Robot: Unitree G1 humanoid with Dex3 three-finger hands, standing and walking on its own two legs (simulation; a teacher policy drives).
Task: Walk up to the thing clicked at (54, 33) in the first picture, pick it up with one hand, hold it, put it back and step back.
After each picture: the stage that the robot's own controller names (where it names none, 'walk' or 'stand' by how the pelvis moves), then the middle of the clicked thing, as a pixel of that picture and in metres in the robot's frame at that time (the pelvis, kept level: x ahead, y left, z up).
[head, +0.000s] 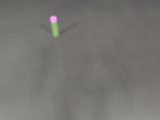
stand; (54, 26) +1.56 +0.37 -0.66
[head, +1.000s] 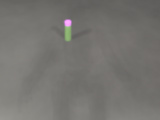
walk; (67, 30) +1.46 +0.16 -0.64
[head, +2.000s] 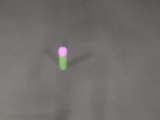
walk; (62, 59) +0.98 +0.18 -0.64
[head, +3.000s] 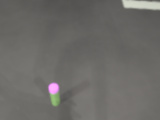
walk; (54, 95) +0.62 +0.20 -0.64
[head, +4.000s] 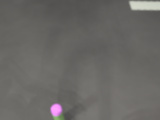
stand; (58, 115) +0.45 +0.20 -0.63
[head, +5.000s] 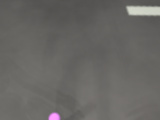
stand; out of the picture +0.41 +0.20 -0.66
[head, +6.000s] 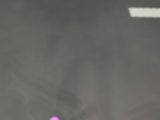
stand; out of the picture +0.38 +0.20 -0.66
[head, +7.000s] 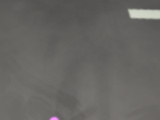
stand; out of the picture +0.39 +0.20 -0.66
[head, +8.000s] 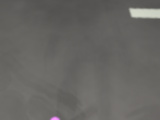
go down; out of the picture +0.39 +0.19 -0.66
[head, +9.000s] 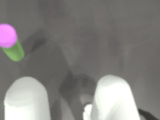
go down; (11, 46) +0.46 +0.26 -0.26
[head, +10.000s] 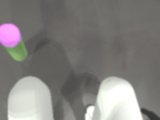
approach; (15, 45) +0.45 +0.27 -0.25
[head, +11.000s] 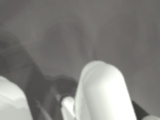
close in; out of the picture +0.43 +0.32 -0.16
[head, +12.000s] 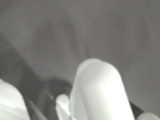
close; out of the picture +0.42 +0.32 -0.15
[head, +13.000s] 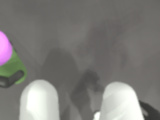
lift; (6, 63) +0.35 +0.25 -0.01
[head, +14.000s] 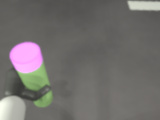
hold; (36, 80) +0.32 +0.16 +0.08
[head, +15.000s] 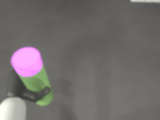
hold; (37, 81) +0.33 +0.16 +0.04
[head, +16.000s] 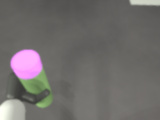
hold; (36, 83) +0.32 +0.17 +0.04
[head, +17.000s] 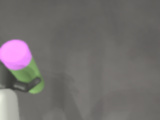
crouch; (27, 71) +0.37 +0.19 -0.01
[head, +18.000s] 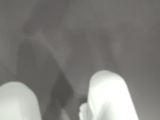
lower; out of the picture +0.47 +0.29 -0.06
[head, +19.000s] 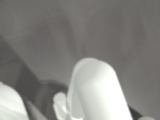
lower; out of the picture +0.43 +0.33 -0.16
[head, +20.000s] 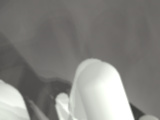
lower; out of the picture +0.41 +0.34 -0.16
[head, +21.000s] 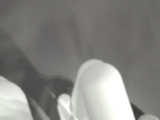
lower; out of the picture +0.40 +0.33 -0.16
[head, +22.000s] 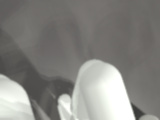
lower; out of the picture +0.40 +0.32 -0.16
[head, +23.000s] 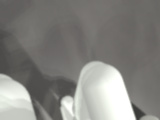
open; out of the picture +0.41 +0.32 -0.16
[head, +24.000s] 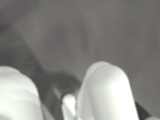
stand; out of the picture +0.40 +0.31 -0.16
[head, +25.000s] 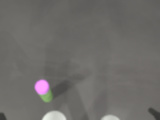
walk; (45, 92) +0.41 +0.21 -0.48
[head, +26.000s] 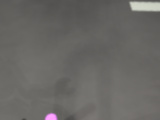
stand; out of the picture +0.39 +0.20 -0.60
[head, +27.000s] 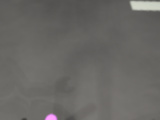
stand; out of the picture +0.38 +0.20 -0.60
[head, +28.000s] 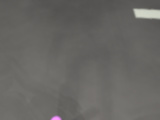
stand; out of the picture +0.39 +0.19 -0.65
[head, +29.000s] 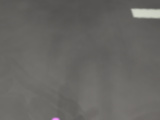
stand; out of the picture +0.39 +0.19 -0.66
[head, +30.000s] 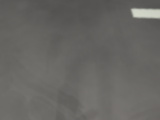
stand; out of the picture +0.37 +0.20 -0.66
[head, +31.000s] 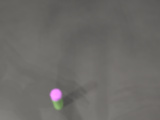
walk; (57, 100) +0.46 +0.16 -0.62
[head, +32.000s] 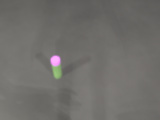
walk; (56, 68) +0.75 +0.22 -0.64
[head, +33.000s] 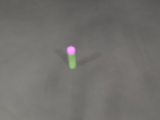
stand; (71, 58) +1.06 +0.19 -0.64
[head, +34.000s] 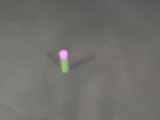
stand; (64, 62) +0.99 +0.19 -0.65
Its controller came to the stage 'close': yes
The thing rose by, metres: 0.68
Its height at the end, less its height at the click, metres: +0.00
